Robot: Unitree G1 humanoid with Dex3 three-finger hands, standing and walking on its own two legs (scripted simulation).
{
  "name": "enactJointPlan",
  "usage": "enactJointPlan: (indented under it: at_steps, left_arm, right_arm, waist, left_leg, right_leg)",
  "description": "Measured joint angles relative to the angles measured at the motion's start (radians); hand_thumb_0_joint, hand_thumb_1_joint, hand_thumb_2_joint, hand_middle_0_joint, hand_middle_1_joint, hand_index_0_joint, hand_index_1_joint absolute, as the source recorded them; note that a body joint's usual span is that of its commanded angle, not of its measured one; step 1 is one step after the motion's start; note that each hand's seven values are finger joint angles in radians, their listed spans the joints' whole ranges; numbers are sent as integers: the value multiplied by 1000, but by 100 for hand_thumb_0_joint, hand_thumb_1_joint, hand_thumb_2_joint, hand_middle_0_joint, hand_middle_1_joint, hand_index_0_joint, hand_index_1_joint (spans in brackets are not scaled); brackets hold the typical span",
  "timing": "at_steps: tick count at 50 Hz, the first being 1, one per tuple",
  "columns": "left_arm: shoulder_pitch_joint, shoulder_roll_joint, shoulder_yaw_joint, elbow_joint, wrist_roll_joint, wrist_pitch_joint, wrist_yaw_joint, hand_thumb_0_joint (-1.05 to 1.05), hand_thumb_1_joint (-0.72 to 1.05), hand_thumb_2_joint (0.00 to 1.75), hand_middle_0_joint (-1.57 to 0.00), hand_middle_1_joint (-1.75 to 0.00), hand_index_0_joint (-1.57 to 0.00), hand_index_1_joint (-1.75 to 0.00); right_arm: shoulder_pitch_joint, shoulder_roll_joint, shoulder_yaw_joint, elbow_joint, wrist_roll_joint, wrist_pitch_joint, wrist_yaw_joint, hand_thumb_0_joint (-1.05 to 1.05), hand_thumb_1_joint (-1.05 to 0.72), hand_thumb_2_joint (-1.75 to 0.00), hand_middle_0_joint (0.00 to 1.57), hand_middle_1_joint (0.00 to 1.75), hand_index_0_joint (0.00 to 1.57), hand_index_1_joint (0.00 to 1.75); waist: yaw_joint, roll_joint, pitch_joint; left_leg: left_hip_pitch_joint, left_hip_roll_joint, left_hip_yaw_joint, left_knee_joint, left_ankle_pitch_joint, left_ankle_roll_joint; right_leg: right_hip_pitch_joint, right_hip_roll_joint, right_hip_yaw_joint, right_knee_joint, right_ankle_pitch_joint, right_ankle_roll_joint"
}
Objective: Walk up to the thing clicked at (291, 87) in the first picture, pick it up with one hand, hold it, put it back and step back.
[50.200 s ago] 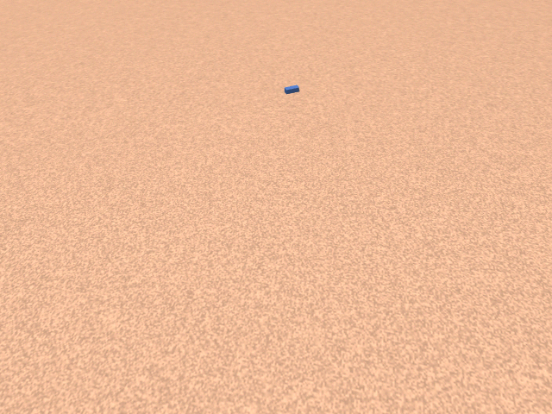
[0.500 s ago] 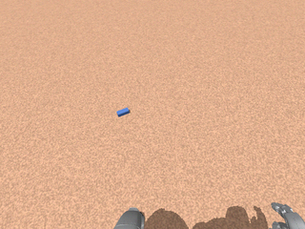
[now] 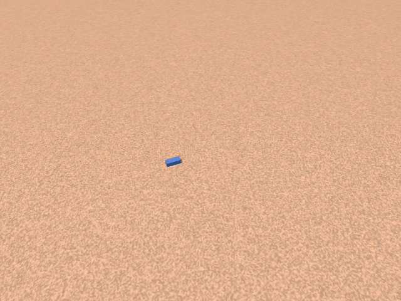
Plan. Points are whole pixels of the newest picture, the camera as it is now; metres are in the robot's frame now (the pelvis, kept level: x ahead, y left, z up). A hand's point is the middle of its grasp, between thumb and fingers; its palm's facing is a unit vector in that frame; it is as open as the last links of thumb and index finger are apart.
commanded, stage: step back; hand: left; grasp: from above
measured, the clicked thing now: (173, 161) +1.09 +0.23 -0.75
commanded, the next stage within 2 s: stand in 0.66 s
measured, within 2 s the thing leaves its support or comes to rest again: neither
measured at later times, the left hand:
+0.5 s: hand out of the picture +0.10 +0.28 -0.16, palm faces +0.03 -0.93 -0.35, open 7.4 cm
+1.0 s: hand out of the picture +0.15 +0.27 -0.14, palm faces -0.02 -0.94 -0.33, open 7.4 cm
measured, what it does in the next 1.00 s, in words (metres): steps on the spot: left foot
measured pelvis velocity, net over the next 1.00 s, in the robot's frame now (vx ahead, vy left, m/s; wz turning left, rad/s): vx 0.05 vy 0.02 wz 0.00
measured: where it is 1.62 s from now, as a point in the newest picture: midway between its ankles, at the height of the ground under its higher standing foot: outside the picture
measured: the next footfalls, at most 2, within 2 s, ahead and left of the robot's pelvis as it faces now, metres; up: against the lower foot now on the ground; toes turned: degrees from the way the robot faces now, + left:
left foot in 0.36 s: +0.13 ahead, +0.14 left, +0.00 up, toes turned +3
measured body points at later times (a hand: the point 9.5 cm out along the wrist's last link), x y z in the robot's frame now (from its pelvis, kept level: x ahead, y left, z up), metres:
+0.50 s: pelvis +0.05 +0.01 -0.01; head +0.07 +0.02 +0.44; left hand +0.10 +0.33 -0.14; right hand +0.15 -0.29 -0.13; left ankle +0.09 +0.14 -0.73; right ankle +0.04 -0.12 -0.73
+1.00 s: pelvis +0.05 +0.02 +0.02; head +0.06 +0.02 +0.47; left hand +0.15 +0.32 -0.11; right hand +0.16 -0.28 -0.11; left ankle +0.09 +0.14 -0.73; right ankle +0.04 -0.12 -0.73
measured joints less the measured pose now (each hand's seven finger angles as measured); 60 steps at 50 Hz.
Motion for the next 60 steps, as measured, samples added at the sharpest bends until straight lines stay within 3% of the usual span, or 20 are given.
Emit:
enactJointPlan:
  at_steps: [2, 4, 7, 10, 15, 19, 23, 27, 36, 48, 60]
  left_arm:
    - [1, -2, 3, 7, 2, -8, -1, 1, 91, 90, -20, -30, -20, -30]
    - [-4, -13, 6, 14, 9, -20, 5, 1, 91, 90, -20, -30, -20, -30]
    - [-2, -32, 2, 6, 19, -39, 10, 1, 91, 90, -20, -30, -20, -30]
    - [-1, -54, -5, 1, 15, -50, 13, 0, 91, 90, -20, -30, -20, -30]
    - [-2, -54, -18, 8, 10, -46, 13, 0, 90, 90, -21, -30, -20, -30]
    - [-20, -37, -29, 10, -4, -25, 20, 1, 90, 90, -21, -30, -20, -30]
    - [-47, -29, -37, 31, -20, -2, 27, 1, 91, 90, -20, -30, -20, -30]
    - [-73, -27, -42, 57, -17, -10, 27, 1, 91, 90, -20, -30, -20, -30]
    - [-129, -43, -62, 108, -20, -24, 25, 0, 91, 90, -20, -30, -20, -30]
    - [-154, -58, -77, 148, -18, -26, 21, 0, 91, 90, -20, -30, -20, -30]
    - [-130, -52, -77, 170, -16, -19, 18, 0, 91, 90, -20, -30, -20, -30]
  right_arm:
    - [-6, -6, -2, -4, 2, 7, 2, 0, -90, -90, 21, 30, 21, 30]
    - [-12, -19, -5, -5, 7, 19, -1, 0, -90, -90, 21, 30, 21, 30]
    - [-12, -27, -8, 8, 12, 34, -14, 0, -91, -90, 21, 30, 21, 30]
    - [-14, -45, -12, 13, 17, 24, -14, 0, -91, -90, 20, 30, 20, 30]
    - [-17, -55, -14, 23, 16, 15, -9, 0, -91, -90, 20, 30, 20, 29]
    - [-49, -41, -13, 41, 13, 10, -18, 0, -91, -90, 20, 30, 20, 29]
    - [-97, -8, 6, 49, 17, 9, -19, 0, -91, -90, 20, 30, 20, 29]
    - [-145, 18, 25, 63, 24, 14, -20, 0, -91, -90, 20, 30, 21, 30]
    - [-230, 31, 39, 105, 34, 1, -15, 0, -91, -90, 21, 30, 21, 30]
    - [-205, 4, 33, 162, 35, 6, -10, 0, -91, -90, 20, 30, 20, 30]
    - [-152, 1, 31, 197, 34, 11, -8, 0, -91, -90, 20, 30, 20, 29]
  waist:
    - [-2, 8, -4]
    - [0, 37, 1]
    - [15, 50, -5]
    - [30, 59, 11]
    - [39, 54, 28]
    - [33, 25, 53]
    - [34, 4, 55]
    - [29, 11, 42]
    - [23, 22, 26]
    - [4, 22, 9]
    - [-9, 17, 9]
  left_leg:
    - [-7, 15, 0, 21, -15, -11]
    - [-24, 41, -14, 78, -51, -20]
    - [-104, 8, -69, 259, -175, -7]
    - [-174, -10, -76, 355, -147, -4]
    - [-173, 29, -34, 195, -96, -21]
    - [-107, 27, 12, 27, 90, -26]
    - [-112, 30, 36, 60, 49, -21]
    - [-102, 52, 36, 54, 39, -26]
    - [-31, 48, 54, -62, 86, -25]
    - [49, 36, 61, -198, 156, -25]
    - [55, 37, 66, -230, 183, -25]
  right_leg:
    - [38, 9, -14, -99, 47, -2]
    - [73, 35, -34, -173, 174, -7]
    - [75, 41, -50, -165, 175, -19]
    - [104, 30, -57, -203, 181, -19]
    - [123, 7, -64, -213, 167, 2]
    - [102, -23, -59, -126, 107, 25]
    - [100, -13, -22, -121, 88, 14]
    - [131, 10, -18, -185, 125, 35]
    - [197, 5, -5, -303, 178, 43]
    - [266, -4, -2, -419, 239, 48]
    - [262, -3, 3, -436, 261, 47]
